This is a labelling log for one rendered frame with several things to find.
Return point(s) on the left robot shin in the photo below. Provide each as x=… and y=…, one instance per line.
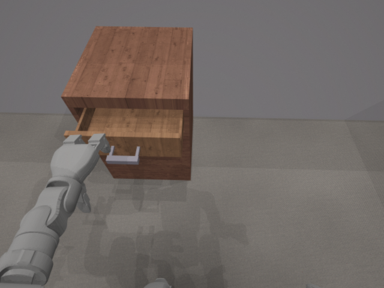
x=161, y=280

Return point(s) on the left robot hand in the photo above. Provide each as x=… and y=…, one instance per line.
x=76, y=159

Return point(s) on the left robot forearm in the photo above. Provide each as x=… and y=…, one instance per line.
x=29, y=257

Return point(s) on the cabinet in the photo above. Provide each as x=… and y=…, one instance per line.
x=126, y=67

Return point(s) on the drawer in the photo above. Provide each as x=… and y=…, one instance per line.
x=158, y=132

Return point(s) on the handle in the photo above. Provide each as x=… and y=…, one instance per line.
x=118, y=159

